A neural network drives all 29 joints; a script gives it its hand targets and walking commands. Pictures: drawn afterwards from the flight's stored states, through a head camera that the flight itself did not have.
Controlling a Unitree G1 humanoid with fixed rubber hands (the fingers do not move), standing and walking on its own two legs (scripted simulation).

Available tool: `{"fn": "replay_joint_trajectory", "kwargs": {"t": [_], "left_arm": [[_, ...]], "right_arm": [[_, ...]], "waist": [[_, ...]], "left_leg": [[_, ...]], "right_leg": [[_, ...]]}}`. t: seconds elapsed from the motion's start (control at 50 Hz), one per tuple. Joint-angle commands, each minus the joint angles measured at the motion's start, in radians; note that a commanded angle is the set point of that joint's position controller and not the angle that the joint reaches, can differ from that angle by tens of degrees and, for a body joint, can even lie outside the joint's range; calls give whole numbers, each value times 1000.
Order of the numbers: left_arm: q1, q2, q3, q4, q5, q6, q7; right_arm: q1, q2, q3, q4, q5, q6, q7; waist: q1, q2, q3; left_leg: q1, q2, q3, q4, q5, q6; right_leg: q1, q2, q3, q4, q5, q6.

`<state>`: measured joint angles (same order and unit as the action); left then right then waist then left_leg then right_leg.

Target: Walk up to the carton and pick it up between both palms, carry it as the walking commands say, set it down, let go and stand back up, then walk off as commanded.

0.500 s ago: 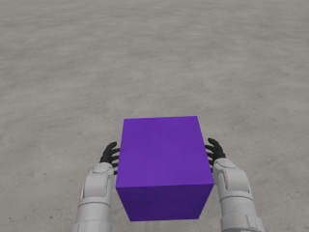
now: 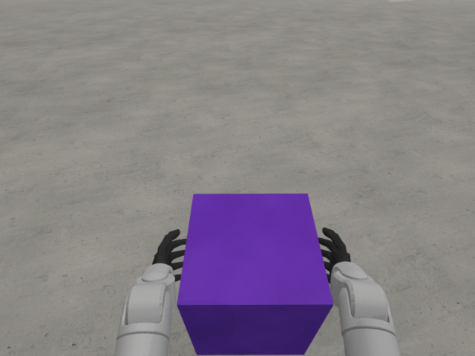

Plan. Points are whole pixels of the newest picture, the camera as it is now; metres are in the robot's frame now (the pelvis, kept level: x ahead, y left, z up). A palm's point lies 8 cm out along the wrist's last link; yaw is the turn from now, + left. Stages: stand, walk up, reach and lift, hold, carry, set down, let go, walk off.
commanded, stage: reach and lift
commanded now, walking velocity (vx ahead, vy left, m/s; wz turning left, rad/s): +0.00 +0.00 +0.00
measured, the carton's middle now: (250, 276) +0.30 +0.00 -0.02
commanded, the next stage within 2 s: hold in 0.26 s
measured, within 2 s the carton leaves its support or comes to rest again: neither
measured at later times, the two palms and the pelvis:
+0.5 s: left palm (164, 284) +0.25 +0.14 +0.03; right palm (344, 281) +0.26 -0.16 +0.03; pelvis -0.02 +0.00 +0.00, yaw +0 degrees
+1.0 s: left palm (160, 279) +0.26 +0.15 +0.03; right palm (338, 279) +0.26 -0.15 +0.03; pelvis -0.01 +0.01 +0.00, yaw +0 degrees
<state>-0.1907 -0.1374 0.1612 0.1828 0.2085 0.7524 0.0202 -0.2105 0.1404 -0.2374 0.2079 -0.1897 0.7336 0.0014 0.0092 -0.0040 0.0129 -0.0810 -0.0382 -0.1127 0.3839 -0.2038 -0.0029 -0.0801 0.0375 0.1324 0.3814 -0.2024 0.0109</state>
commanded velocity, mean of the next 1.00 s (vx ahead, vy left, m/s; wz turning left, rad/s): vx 0.00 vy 0.00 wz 0.00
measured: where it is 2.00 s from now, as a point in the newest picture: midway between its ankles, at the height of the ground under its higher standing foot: outside the picture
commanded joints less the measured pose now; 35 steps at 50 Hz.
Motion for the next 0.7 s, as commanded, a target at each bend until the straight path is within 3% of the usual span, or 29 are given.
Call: {"fn": "replay_joint_trajectory", "kwargs": {"t": [0.0, 0.04, 0.06, 0.08, 0.1, 0.14, 0.16, 0.18, 0.2, 0.22, 0.24, 0.26, 0.28, 0.3, 0.32, 0.34, 0.36, 0.38, 0.44, 0.46, 0.5, 0.52, 0.54, 0.56, 0.58, 0.6, 0.62, 0.66, 0.68], "left_arm": [[-481, -856, -558, -126, -236, -34, -229], [-475, -884, -599, -164, -256, -28, -225], [-462, -863, -585, -172, -255, -29, -224], [-498, -851, -613, -223, -266, -38, -225], [-469, -844, -609, -214, -266, -36, -221], [-449, -855, -598, -174, -256, -28, -229], [-462, -829, -589, -194, -255, -33, -236], [-448, -813, -576, -175, -244, -34, -233], [-508, -837, -598, -202, -260, -35, -233], [-503, -832, -602, -196, -263, -33, -233], [-548, -850, -623, -212, -270, -34, -238], [-527, -838, -589, -175, -257, -30, -236], [-564, -845, -610, -212, -268, -37, -238], [-568, -846, -603, -164, -254, -43, -237], [-608, -843, -588, -144, -261, -48, -245], [-620, -864, -608, -163, -275, -51, -247], [-575, -857, -569, -78, -243, -40, -249], [-600, -849, -566, -106, -238, -51, -254], [-639, -872, -554, -35, -240, -57, -264], [-632, -886, -555, -51, -251, -65, -273], [-701, -875, -563, -104, -258, -68, -268], [-657, -862, -530, -51, -239, -60, -273], [-697, -862, -564, -85, -254, -60, -273], [-617, -849, -539, -38, -224, -50, -277], [-676, -873, -558, -69, -242, -54, -277], [-680, -866, -553, -51, -243, -54, -275], [-649, -875, -541, -17, -226, -44, -275], [-646, -922, -562, -37, -249, -55, -279], [-662, -935, -579, -59, -257, -54, -274]], "right_arm": [[-495, 858, 653, -128, 216, -7, 212], [-487, 872, 688, -175, 236, -11, 211], [-436, 866, 674, -159, 222, -3, 207], [-415, 890, 676, -139, 224, -9, 207], [-421, 876, 667, -137, 223, -3, 209], [-464, 875, 701, -200, 238, -12, 203], [-475, 888, 712, -208, 240, -9, 197], [-439, 864, 680, -163, 214, 1, 195], [-456, 867, 670, -146, 230, -6, 202], [-473, 882, 676, -153, 240, -6, 208], [-474, 890, 667, -148, 233, -11, 205], [-456, 870, 642, -123, 215, -5, 199], [-490, 893, 656, -140, 235, -11, 209], [-500, 870, 657, -129, 229, -18, 212], [-546, 880, 653, -127, 232, -17, 211], [-565, 902, 661, -125, 244, -24, 216], [-574, 885, 641, -100, 223, -7, 217], [-592, 890, 643, -98, 235, -17, 216], [-678, 907, 654, -100, 252, -25, 224], [-685, 906, 686, -127, 255, -29, 224], [-613, 968, 666, -19, 251, -12, 230], [-603, 955, 652, -29, 242, -12, 225], [-614, 955, 632, -2, 234, -14, 226], [-595, 926, 631, -23, 232, -7, 224], [-581, 928, 616, -2, 235, -15, 221], [-599, 916, 602, 3, 223, -12, 223], [-576, 910, 599, 5, 215, -11, 227], [-648, 935, 659, -81, 248, -26, 227], [-637, 917, 642, -67, 240, -24, 229]], "waist": [[1, -13, -256], [8, 6, -299], [-3, -33, -275], [0, 1, -292], [5, -38, -297], [7, 7, -303], [18, -28, -277], [0, -46, -233], [-9, 40, -214], [3, 15, -236], [-13, 36, -210], [-16, 15, -198], [-12, 47, -220], [-4, 54, -208], [-11, -16, -200], [-3, 34, -274], [0, -28, -202], [7, -10, -216], [12, -56, -250], [7, -43, -297], [15, -7, -319], [22, -17, -248], [14, 0, -301], [5, -34, -221], [0, 16, -248], [-9, -4, -233], [-13, 34, -237], [5, 11, -288], [-19, -13, -287]], "left_leg": [[105, -56, 32, -59, 334, -6], [125, -54, 41, -58, 324, -3], [118, -49, 26, -62, 310, -1], [113, -50, 26, -62, 343, -11], [142, -43, 24, -63, 331, -7], [115, -55, 41, -56, 247, 2], [80, -64, 42, -51, 221, 10], [89, -50, 42, -62, 205, 6], [61, -46, 34, -62, 197, -1], [68, -49, 40, -63, 183, 2], [69, -54, 44, -50, 166, -1], [31, -45, 38, -63, 141, 2], [32, -43, 41, -59, 143, 2], [18, -42, 36, -59, 90, 4], [-18, -39, 36, -63, 29, 11], [-4, -42, 38, -52, 49, 10], [-9, -38, 38, -59, -2, 17], [6, -41, 41, -51, -19, 17], [11, -40, 56, -29, -43, 22], [10, -41, 50, -31, -13, 21], [16, -50, 53, -31, 11, 18], [-3, -50, 49, -35, 8, 19], [32, -41, 52, -35, 2, 17], [1, -49, 50, -36, 6, 18], [8, -42, 49, -32, 4, 9], [23, -35, 40, -34, -3, 14], [34, -42, 51, -32, -16, 10], [46, -48, 52, -30, 29, 11], [65, -40, 38, -27, 75, 4]], "right_leg": [[56, 52, -54, -58, 339, 14], [71, 54, -53, -48, 352, 10], [69, 54, -49, -56, 336, 10], [88, 55, -53, -51, 374, 5], [68, 56, -50, -56, 345, 10], [69, 48, -46, -61, 281, 3], [78, 40, -42, -60, 299, 14], [48, 46, -55, -68, 257, 14], [46, 44, -46, -58, 242, 5], [48, 47, -47, -64, 231, 4], [22, 41, -47, -65, 197, 4], [51, 53, -53, -65, 169, 0], [46, 49, -49, -58, 164, -3], [38, 45, -48, -56, 117, -8], [42, 50, -57, -56, 59, 2], [61, 45, -57, -47, 73, -5], [26, 45, -61, -60, 10, 4], [5, 41, -55, -65, -28, 4], [13, 40, -52, -53, -66, 12], [27, 41, -55, -53, -30, 17], [36, 33, -43, -44, 20, 20], [9, 24, -40, -50, 34, 25], [13, 33, -45, -48, -6, 16], [5, 31, -49, -60, 12, 27], [15, 25, -38, -54, -2, 17], [-8, 31, -46, -52, -19, 9], [-19, 29, -40, -60, -26, 3], [23, 34, -51, -58, 9, 2], [-1, 38, -58, -46, 59, 5]]}}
